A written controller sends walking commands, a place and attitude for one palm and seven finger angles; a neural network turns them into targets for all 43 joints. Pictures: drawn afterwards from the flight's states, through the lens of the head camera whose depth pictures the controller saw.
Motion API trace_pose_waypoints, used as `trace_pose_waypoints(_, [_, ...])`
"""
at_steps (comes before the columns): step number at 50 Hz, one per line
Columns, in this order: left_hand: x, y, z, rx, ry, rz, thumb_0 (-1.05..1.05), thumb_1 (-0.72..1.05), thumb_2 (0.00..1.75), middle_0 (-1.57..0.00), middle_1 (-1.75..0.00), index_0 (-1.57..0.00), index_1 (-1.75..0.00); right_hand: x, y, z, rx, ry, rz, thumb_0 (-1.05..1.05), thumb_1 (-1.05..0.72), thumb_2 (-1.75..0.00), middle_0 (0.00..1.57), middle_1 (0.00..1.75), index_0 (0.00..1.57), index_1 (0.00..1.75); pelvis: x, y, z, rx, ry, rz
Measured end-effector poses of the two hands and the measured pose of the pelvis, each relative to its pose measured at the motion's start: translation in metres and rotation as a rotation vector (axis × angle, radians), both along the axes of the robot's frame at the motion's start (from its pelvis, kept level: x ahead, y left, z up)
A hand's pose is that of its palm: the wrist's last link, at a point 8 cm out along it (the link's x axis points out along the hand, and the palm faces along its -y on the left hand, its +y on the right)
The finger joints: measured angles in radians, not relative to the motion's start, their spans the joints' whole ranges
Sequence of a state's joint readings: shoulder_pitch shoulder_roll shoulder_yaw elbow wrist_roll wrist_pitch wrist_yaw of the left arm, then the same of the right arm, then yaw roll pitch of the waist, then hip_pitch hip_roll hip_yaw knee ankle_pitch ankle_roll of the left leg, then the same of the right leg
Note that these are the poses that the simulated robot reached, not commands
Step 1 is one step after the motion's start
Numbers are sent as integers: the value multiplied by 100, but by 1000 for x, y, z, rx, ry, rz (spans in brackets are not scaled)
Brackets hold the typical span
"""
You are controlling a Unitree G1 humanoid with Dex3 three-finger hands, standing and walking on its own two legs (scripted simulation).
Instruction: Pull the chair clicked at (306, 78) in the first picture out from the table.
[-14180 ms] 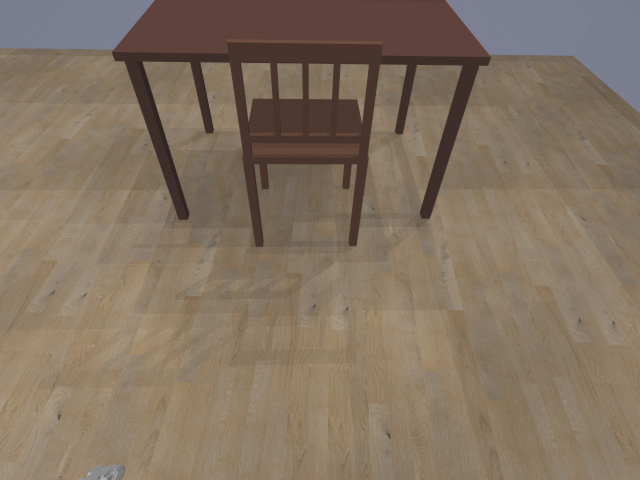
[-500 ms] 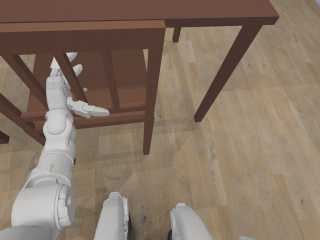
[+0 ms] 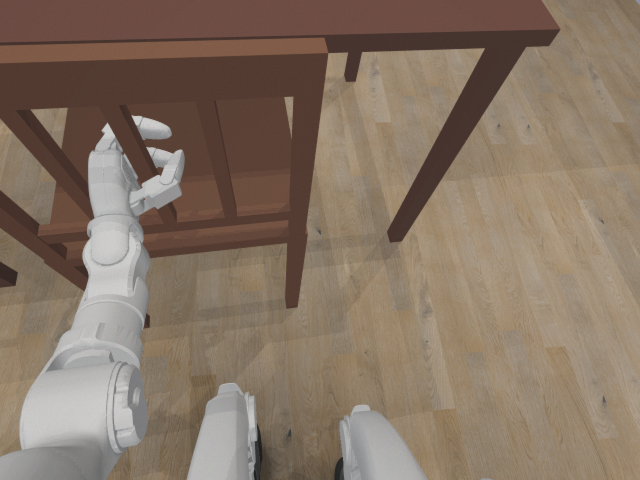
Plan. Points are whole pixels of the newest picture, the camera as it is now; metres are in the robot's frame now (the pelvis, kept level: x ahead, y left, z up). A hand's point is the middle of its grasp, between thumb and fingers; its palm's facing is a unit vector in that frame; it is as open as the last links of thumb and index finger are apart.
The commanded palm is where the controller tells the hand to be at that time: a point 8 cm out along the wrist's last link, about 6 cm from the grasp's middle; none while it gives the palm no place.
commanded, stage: hook a spindle and tug to test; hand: left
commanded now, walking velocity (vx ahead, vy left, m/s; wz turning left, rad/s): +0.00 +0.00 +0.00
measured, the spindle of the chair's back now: (146, 170) +0.49 +0.20 +0.02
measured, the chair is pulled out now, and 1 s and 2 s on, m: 0.00 0.06 0.17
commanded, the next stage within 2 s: step backward, pulling the chair out in 0.66 s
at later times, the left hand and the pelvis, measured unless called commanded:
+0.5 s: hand (171, 193) +0.45 +0.17 +0.04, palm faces +0.13 -0.99 -0.02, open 5.0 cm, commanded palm +0.41 +0.20 +0.04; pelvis +0.02 +0.00 +0.02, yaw +0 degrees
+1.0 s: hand (169, 217) +0.41 +0.16 +0.05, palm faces +0.12 -0.99 -0.13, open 5.1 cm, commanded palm +0.39 +0.21 +0.05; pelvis +0.03 +0.01 +0.09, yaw +1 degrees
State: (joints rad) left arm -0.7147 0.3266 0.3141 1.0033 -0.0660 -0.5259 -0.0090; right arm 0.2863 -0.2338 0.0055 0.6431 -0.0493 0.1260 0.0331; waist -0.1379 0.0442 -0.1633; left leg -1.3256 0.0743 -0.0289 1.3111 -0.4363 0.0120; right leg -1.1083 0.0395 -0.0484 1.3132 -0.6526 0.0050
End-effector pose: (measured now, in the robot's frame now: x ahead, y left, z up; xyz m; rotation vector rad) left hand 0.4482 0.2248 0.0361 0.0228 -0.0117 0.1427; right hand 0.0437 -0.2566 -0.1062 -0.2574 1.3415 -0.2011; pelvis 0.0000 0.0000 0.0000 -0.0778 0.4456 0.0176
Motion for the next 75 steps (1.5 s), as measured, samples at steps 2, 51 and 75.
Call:
trace_pose_waypoints(2, [1,0,0,-2,-2,1,1,63,78,-50,-144,-49,-144,1,0,0,-2,0,0,1,-90,-90,20,30,20,30,0,0,0,-1,1,0])
trace_pose_waypoints(51, [-66,-16,34,52,468,-3,5,76,80,-36,-118,-48,-145,67,24,96,30,-181,-13,1,-90,-90,20,30,20,30,26,7,98,38,-238,3])
trace_pose_waypoints(75, [-152,-34,38,73,511,-5,5,73,82,-36,-116,-50,-145,-2,-4,96,15,-179,-16,1,-90,-90,20,30,20,30,-33,-12,115,35,-393,25])
